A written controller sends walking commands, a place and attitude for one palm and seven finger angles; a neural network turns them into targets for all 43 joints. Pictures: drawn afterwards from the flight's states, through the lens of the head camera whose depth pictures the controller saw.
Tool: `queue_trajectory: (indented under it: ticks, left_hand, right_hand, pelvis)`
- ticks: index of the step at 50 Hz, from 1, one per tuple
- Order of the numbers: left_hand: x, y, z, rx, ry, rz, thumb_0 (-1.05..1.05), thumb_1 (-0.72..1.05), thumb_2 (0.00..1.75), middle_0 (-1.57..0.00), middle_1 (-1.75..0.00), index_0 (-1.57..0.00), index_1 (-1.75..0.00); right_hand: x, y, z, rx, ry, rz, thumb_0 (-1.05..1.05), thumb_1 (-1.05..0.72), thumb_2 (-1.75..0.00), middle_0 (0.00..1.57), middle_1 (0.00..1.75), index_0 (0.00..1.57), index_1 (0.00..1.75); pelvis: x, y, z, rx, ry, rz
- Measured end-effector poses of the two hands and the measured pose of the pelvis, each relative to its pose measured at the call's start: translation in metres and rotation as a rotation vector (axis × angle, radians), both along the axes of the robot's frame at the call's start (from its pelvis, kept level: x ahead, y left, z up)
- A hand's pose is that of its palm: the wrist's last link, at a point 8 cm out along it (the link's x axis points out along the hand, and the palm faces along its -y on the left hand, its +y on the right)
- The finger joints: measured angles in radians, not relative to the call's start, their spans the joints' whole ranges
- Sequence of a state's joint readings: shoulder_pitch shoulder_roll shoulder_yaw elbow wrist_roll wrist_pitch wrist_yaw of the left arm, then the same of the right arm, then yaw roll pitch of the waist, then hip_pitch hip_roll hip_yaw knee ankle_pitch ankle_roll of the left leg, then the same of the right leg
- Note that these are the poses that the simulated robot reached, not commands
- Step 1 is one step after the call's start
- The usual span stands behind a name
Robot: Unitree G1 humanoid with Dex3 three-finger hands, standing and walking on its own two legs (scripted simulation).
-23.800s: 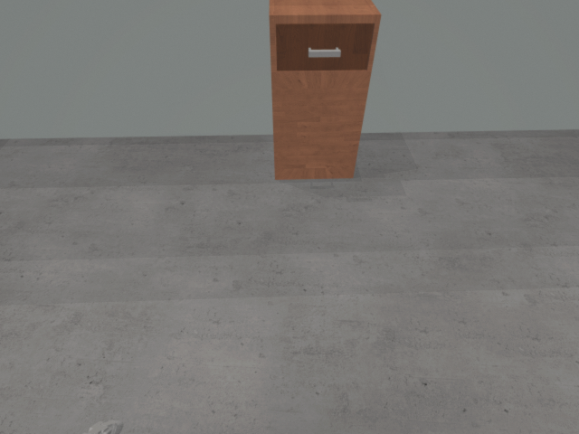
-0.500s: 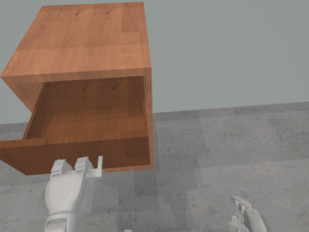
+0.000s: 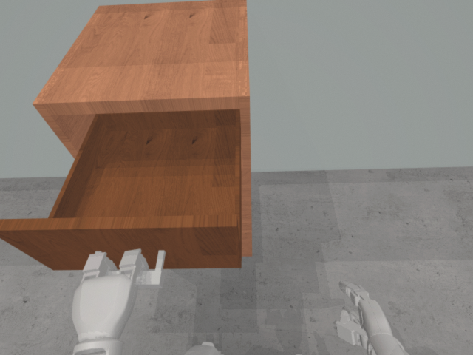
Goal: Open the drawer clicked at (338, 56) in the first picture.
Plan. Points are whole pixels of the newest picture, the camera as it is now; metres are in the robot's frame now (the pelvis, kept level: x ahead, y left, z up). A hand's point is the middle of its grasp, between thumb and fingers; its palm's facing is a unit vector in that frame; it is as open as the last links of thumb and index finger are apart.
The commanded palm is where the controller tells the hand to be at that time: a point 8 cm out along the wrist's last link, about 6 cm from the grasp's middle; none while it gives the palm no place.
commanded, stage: pull the drawer open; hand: left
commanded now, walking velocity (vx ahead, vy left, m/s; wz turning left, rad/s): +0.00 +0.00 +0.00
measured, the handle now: (126, 268) +0.25 +0.22 -0.01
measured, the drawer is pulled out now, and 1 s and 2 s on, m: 0.26 0.26 0.25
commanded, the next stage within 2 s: open the thumb to release the handle in 0.02 s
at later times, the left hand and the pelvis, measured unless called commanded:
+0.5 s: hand (120, 306) +0.19 +0.22 -0.02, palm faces +0.01 -0.05 -1.00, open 9.6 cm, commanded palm +0.18 +0.23 +0.02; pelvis -0.04 -0.02 +0.00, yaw +0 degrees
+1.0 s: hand (121, 299) +0.21 +0.22 -0.03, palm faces +0.02 -0.05 -1.00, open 13.8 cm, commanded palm +0.20 +0.23 +0.02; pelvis -0.04 -0.01 +0.00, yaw +1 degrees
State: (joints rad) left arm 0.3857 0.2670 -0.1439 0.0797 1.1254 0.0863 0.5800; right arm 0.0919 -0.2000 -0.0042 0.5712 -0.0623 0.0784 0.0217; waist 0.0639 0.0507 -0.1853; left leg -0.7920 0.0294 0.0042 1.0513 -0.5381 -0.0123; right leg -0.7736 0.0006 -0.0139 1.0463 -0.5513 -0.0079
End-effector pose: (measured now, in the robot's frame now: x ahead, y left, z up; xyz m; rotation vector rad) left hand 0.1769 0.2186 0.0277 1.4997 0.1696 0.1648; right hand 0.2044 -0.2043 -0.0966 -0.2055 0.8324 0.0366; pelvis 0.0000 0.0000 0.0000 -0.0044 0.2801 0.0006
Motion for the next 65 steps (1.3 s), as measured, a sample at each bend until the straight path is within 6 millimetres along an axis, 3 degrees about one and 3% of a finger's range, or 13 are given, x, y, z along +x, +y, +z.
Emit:
queue_trajectory:
  ticks: [13,20,30,36,49,65]
  left_hand:
    - [-0.001,0.001,0.003,0.003,0.024,-0.012,0.0,0.66,0.78,-0.33,-1.32,-0.41,-1.34]
    - [-0.004,0.002,0.002,0.003,0.003,-0.017,0.0,0.41,0.69,-0.33,-1.26,-0.38,-1.3]
    - [-0.004,0.002,0.001,0.007,-0.013,-0.01,0.0,-0.18,0.44,-0.34,-1.24,-0.34,-1.24]
    - [-0.002,0.003,0.001,0.011,-0.011,-0.018,0.0,-0.39,0.35,-0.34,-1.24,-0.32,-1.21]
    - [0.006,0.005,-0.001,0.011,-0.021,-0.03,-0.01,-0.49,0.31,-0.37,-1.24,-0.32,-1.22]
    - [0.014,0.005,0.006,-0.016,0.03,-0.024,-0.01,-0.49,0.3,-0.37,-1.21,-0.35,-1.24]
  right_hand:
    - [-0.066,-0.054,0.003,-0.089,0.053,-0.111,0.02,-0.91,-0.9,0.2,0.3,0.2,0.3]
    - [-0.083,-0.066,-0.003,-0.106,0.065,-0.143,0.02,-0.91,-0.9,0.2,0.3,0.2,0.3]
    - [-0.084,-0.049,-0.012,-0.07,0.062,-0.131,0.02,-0.91,-0.9,0.2,0.3,0.2,0.3]
    - [-0.078,-0.036,-0.011,-0.061,0.057,-0.112,0.02,-0.91,-0.9,0.2,0.3,0.2,0.3]
    - [-0.068,-0.03,-0.007,-0.083,0.055,-0.094,0.01,-0.91,-0.9,0.2,0.3,0.2,0.3]
    - [-0.076,-0.032,0.005,-0.078,0.056,-0.131,0.02,-0.91,-0.9,0.2,0.3,0.2,0.3]
  pelvis:
    - [-0.024,-0.018,0.006,0.014,-0.047,-0.004]
    - [-0.035,-0.019,0.002,0.019,-0.042,-0.003]
    - [-0.043,-0.017,0.0,0.02,-0.037,0.004]
    - [-0.044,-0.015,0.001,0.016,-0.041,0.01]
    - [-0.042,-0.009,0.003,0.009,-0.039,0.019]
    - [-0.037,-0.007,0.013,0.008,-0.069,0.01]
